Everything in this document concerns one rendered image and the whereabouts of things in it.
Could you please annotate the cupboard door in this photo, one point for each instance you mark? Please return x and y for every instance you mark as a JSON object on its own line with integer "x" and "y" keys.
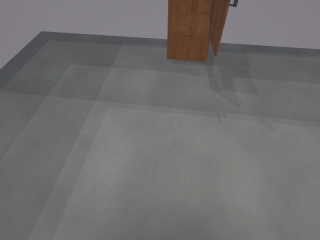
{"x": 218, "y": 18}

